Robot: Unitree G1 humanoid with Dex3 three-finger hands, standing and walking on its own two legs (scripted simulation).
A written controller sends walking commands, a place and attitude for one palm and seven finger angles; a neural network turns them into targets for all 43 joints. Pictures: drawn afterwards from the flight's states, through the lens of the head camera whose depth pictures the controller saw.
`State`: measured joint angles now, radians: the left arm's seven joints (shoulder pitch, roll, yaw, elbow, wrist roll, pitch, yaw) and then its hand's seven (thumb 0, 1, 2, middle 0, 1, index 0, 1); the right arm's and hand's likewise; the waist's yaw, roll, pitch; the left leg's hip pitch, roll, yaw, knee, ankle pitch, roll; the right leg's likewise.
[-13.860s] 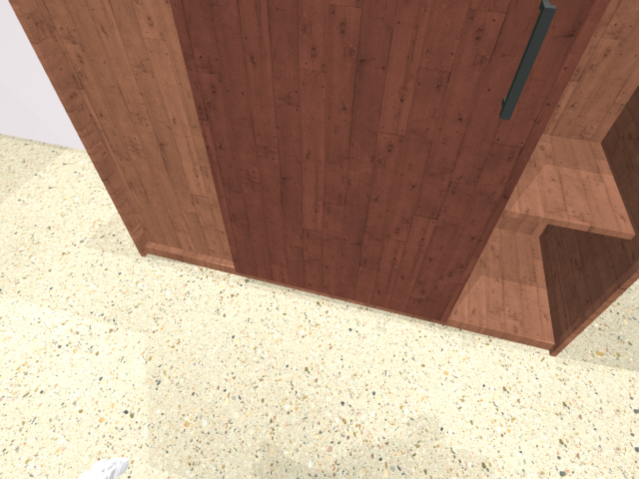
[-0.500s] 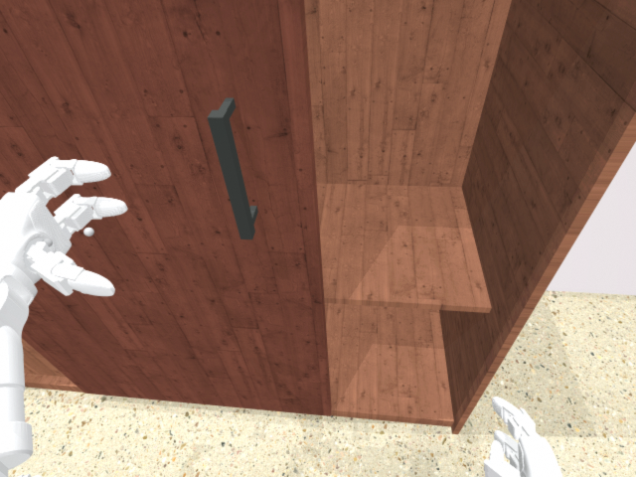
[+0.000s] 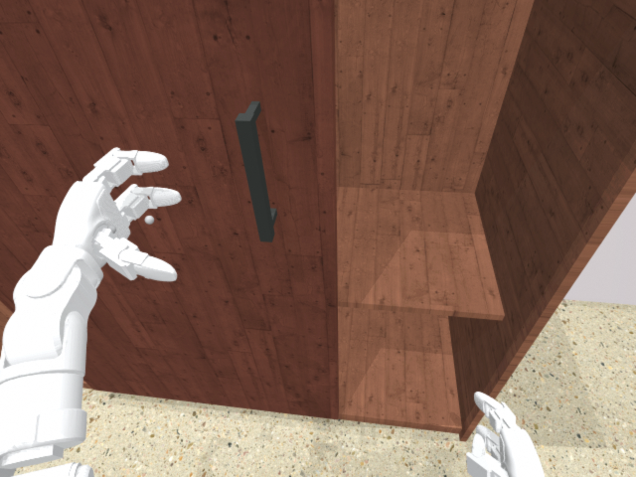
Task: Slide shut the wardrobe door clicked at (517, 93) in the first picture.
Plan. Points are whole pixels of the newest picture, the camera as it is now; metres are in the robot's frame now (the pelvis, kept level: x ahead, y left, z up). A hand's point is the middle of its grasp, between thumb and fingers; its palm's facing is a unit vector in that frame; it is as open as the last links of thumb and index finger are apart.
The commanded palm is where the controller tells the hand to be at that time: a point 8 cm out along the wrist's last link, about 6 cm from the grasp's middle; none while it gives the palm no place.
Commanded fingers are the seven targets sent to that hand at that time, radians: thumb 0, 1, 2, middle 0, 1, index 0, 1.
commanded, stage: move the hooked fingers beside the handle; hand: left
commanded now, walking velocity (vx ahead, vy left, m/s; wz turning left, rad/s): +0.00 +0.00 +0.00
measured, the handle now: (261, 176) +0.44 +0.11 +0.18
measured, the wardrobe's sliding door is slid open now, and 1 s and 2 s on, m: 0.36 0.36 0.36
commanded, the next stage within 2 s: feel for the door with the fingertips in 1.40 s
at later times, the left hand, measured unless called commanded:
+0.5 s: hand (191, 202) +0.37 +0.18 +0.19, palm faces -0.02 -1.00 -0.03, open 14.0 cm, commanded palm +0.35 +0.23 +0.19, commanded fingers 0.00 -0.50 0.30 -0.30 -1.20 -0.30 -1.20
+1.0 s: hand (196, 200) +0.38 +0.18 +0.19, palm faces +0.00 -1.00 -0.02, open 14.0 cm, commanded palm +0.35 +0.23 +0.19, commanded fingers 0.00 -0.50 0.30 -0.30 -1.20 -0.30 -1.20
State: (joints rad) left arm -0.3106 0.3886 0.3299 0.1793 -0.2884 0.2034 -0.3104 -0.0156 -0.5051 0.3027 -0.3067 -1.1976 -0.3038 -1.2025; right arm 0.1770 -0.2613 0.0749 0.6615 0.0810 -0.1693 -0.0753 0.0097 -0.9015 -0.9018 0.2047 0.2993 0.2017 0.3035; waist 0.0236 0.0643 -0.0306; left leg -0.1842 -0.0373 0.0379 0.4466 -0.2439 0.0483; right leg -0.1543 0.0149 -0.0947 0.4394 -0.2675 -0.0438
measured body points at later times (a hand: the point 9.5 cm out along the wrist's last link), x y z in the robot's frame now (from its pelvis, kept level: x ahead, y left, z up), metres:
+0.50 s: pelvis -0.01 +0.00 +0.00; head -0.02 -0.02 +0.45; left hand +0.36 +0.23 +0.20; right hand +0.15 -0.24 -0.09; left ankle +0.00 +0.09 -0.74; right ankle -0.02 -0.09 -0.74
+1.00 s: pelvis +0.00 -0.01 +0.00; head -0.01 -0.03 +0.45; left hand +0.38 +0.23 +0.19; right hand +0.14 -0.27 -0.10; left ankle +0.00 +0.09 -0.74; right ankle -0.02 -0.09 -0.74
